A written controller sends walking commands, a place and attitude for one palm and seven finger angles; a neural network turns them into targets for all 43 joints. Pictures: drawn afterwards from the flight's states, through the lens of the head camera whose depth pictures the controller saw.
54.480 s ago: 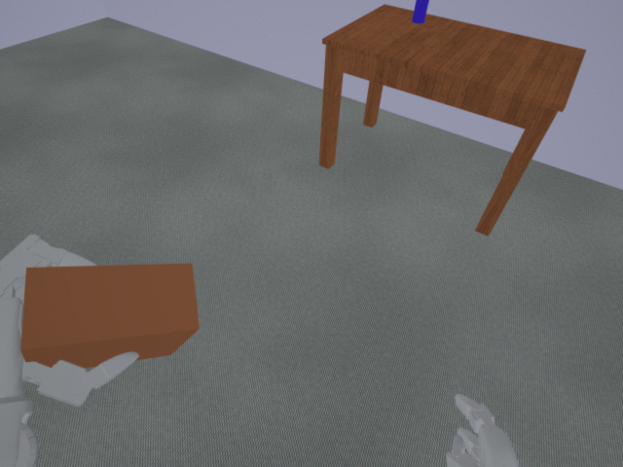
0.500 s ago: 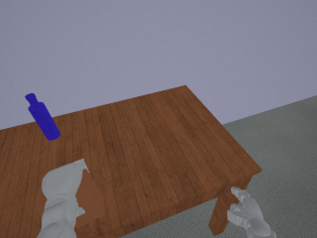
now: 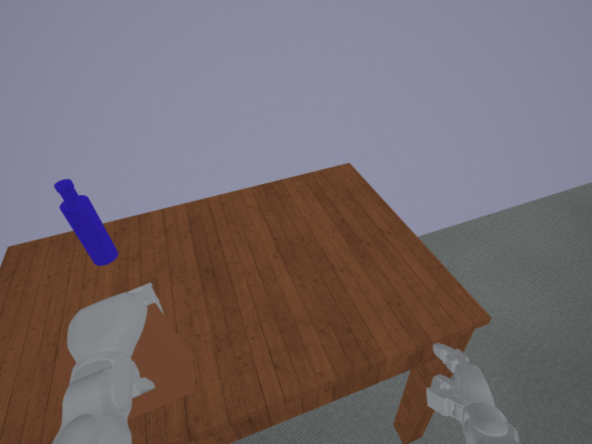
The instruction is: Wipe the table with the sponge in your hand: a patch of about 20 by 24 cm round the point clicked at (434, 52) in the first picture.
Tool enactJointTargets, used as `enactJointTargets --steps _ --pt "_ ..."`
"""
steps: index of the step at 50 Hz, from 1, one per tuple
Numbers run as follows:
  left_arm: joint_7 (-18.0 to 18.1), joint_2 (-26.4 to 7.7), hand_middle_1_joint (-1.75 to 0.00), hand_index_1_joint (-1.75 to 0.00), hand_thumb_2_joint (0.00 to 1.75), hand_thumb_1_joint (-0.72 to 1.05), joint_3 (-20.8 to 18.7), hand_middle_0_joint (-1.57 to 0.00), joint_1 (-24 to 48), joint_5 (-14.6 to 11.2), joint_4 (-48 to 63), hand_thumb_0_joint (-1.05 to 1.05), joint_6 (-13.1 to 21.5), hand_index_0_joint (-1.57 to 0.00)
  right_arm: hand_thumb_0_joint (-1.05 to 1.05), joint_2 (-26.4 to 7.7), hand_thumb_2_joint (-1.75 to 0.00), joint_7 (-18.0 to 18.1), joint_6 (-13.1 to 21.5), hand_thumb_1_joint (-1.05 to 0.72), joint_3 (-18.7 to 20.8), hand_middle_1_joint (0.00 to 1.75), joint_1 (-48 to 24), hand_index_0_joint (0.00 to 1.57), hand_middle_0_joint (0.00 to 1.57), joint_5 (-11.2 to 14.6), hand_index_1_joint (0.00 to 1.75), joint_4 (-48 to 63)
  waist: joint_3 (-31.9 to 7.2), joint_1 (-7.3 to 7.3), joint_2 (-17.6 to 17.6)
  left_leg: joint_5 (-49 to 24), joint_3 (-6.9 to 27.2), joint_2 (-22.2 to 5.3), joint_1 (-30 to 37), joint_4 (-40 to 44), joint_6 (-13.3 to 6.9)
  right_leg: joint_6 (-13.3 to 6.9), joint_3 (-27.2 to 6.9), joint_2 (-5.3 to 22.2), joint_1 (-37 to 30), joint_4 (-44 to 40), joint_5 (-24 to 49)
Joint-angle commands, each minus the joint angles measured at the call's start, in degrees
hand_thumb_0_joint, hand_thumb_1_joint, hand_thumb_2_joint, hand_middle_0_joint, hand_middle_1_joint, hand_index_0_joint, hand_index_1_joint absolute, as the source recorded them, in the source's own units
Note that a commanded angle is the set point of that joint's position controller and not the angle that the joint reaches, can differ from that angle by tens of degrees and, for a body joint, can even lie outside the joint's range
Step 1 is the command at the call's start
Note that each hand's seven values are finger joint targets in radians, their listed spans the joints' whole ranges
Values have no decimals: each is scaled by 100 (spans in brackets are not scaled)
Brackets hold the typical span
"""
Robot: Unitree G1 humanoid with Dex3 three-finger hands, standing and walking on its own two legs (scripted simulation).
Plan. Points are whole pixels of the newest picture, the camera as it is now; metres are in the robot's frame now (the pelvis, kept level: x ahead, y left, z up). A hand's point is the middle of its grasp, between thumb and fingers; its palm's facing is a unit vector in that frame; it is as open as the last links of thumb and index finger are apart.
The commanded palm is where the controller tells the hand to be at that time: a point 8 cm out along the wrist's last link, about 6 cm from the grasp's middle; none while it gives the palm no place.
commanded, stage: lift the sponge slowly off the table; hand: left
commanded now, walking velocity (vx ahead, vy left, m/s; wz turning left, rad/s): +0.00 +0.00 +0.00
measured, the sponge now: (140, 374) +0.19 +0.27 -0.01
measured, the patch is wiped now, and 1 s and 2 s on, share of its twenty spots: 1.00 1.00 1.00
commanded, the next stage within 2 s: bring the sponge back beside the body in 0.54 s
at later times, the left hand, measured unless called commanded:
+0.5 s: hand (127, 329) +0.21 +0.27 +0.08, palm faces +0.08 -0.17 -0.98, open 10.7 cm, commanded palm +0.17 +0.27 +0.15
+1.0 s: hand (113, 334) +0.20 +0.28 +0.09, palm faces +0.08 -0.16 -0.98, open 10.7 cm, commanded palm +0.16 +0.27 +0.16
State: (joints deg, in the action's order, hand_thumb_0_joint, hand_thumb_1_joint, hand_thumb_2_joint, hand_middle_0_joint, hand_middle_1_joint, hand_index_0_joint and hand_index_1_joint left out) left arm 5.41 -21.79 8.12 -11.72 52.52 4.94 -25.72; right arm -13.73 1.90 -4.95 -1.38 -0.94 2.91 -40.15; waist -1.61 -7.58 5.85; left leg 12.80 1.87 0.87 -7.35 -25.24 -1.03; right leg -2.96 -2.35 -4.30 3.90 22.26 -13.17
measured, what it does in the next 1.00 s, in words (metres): stands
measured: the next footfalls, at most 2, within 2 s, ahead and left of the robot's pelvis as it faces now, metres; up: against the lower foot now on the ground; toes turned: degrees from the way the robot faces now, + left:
none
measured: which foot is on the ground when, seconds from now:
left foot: down 0.00-1.00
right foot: down 0.00-1.00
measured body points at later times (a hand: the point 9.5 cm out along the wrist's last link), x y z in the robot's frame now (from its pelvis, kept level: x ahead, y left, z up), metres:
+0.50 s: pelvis -0.01 +0.00 +0.00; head -0.06 -0.04 +0.45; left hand +0.20 +0.27 +0.14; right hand +0.26 -0.18 -0.06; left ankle +0.02 +0.11 -0.74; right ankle -0.01 -0.09 -0.74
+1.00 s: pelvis -0.02 +0.00 +0.00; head -0.06 -0.04 +0.45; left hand +0.19 +0.28 +0.14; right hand +0.25 -0.18 -0.06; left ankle +0.02 +0.11 -0.74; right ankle -0.01 -0.09 -0.74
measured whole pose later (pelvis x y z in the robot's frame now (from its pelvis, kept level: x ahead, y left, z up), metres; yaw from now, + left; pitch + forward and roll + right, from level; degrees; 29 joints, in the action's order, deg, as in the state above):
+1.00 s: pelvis -0.02 +0.00 +0.00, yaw +0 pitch -6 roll -1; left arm 1.2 -25.0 6.3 -9.2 50.9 9.5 -28.5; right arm -13.8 2.6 -5.0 -2.9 -2.1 3.2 -40.2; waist -0.9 -7.7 6.4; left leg 11.0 1.9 0.9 -6.6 -24.1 -0.9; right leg -2.9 -2.5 -4.3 3.5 21.8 -11.8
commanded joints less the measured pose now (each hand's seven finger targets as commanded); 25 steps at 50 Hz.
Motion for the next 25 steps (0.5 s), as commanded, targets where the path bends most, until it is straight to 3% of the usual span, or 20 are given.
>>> enactJointTargets --steps 1,2,3,4,6,9,11,12,13,14,15,16,17,19,21,23,25 --pt "197 -1191 -160 -160 130 10 -742 -120 1364 275 1375 0 -42 -120 0 -603 -90 -10 316 -90 165 30 -1587 20 20 -28 30 1066 -708 -8 -277 -1184 401 83 461 300 -211 -254 -659 145 244 -470 861" --pt "181 -984 -160 -160 130 10 -582 -120 1301 228 1351 0 -73 -120 0 -573 -90 -2 304 -90 166 30 -1537 20 20 -13 30 1113 -658 33 -240 -1070 348 64 387 323 -232 -237 -509 147 261 -460 711" --pt "175 -1154 -160 -160 130 10 -717 -120 1438 287 1309 0 -72 -120 0 -575 -90 -9 310 -90 148 30 -1603 20 20 -5 30 1051 -629 13 -320 -1079 373 79 392 317 -216 -240 -563 154 289 -482 735" --pt "147 -1059 -160 -160 130 10 -629 -120 1445 278 1298 0 -95 -120 0 -583 -90 0 299 -90 138 30 -1614 20 20 -14 30 1067 -638 14 -304 -1087 363 79 416 321 -225 -240 -536 151 272 -493 772" --pt "136 -1394 -160 -160 130 10 -866 -120 1651 294 1355 0 -113 -120 0 -618 -90 22 278 -90 130 30 -1631 20 20 -23 30 1031 -632 12 -198 -993 390 82 424 379 -213 -253 -671 145 248 -530 603" --pt "102 -1198 -160 -160 130 10 -708 -120 1718 282 1316 0 -113 -120 0 -579 -90 55 297 -90 118 30 -1632 20 20 -12 30 1039 -690 27 -154 -973 345 89 447 377 -226 -240 -555 150 223 -536 597" --pt "76 -1413 -160 -160 130 10 -810 -120 2053 322 1535 0 -107 -120 0 -601 -90 68 309 -90 101 30 -1696 20 20 -15 30 1053 -761 14 1 -956 416 95 525 412 -214 -263 -677 132 210 -545 532" --pt "63 -1132 -160 -160 130 10 -597 -120 1975 251 1549 0 -93 -120 0 -553 -90 73 330 -90 113 30 -1634 20 20 -1 30 1100 -828 52 -36 -957 368 81 505 398 -234 -246 -524 130 169 -497 546" --pt "49 -1218 -160 -160 130 10 -686 -120 1933 269 1509 0 -77 -120 0 -554 -90 64 354 -90 105 30 -1665 20 20 6 30 1060 -816 24 -68 -1017 402 86 517 394 -222 -251 -539 135 182 -507 610" --pt "1 -1049 -160 -160 130 10 -533 -120 1834 225 1470 0 -95 -120 0 -558 -90 67 358 -90 96 30 -1649 20 20 -3 30 1082 -763 39 -63 -1021 389 83 513 413 -226 -245 -496 135 184 -524 648" --pt "-11 -1258 -160 -160 130 10 -711 -120 1869 253 1452 0 -108 -120 0 -580 -90 62 342 -90 99 30 -1651 20 20 -1 30 1022 -838 21 -110 -1027 419 81 510 428 -213 -246 -542 140 157 -517 648" --pt "-46 -1261 -160 -160 130 10 -656 -120 1971 252 1596 0 -125 -120 0 -588 -90 60 336 -90 90 30 -1706 20 20 -4 30 1077 -764 22 2 -934 444 79 505 477 -210 -262 -624 121 167 -541 522" --pt "-65 -1047 -160 -160 130 10 -505 -120 1861 210 1577 0 -139 -120 0 -553 -90 51 347 -90 106 30 -1660 20 20 6 30 1113 -743 47 -142 -918 389 68 456 448 -228 -239 -488 126 176 -508 508" --pt "-97 -1103 -160 -160 130 10 -611 -120 1614 201 1558 0 -173 -120 0 -570 -90 18 344 -90 103 30 -1670 20 20 -3 30 1090 -803 -6 -229 -1102 406 66 448 435 -216 -251 -505 133 92 -477 749" --pt "-115 -1468 -160 -160 130 10 -912 -120 1668 208 1688 0 -235 -120 0 -630 -90 11 291 -90 92 30 -1715 20 20 -23 30 1091 -839 -50 -159 -1077 436 61 429 480 -206 -267 -644 126 16 -477 738" --pt "-124 -1266 -160 -160 130 10 -802 -120 1516 167 1698 0 -249 -120 0 -569 -90 -10 285 -90 85 30 -1742 20 20 3 30 1133 -748 -43 -308 -1087 393 70 369 430 -202 -238 -552 149 75 -463 733" --pt "-132 -1329 -160 -160 130 10 -891 -120 1424 149 1541 0 -300 -120 0 -605 -90 -15 248 -90 79 30 -1727 20 20 7 30 1092 -665 -32 -359 -1045 374 65 323 427 -191 -226 -598 166 137 -499 729"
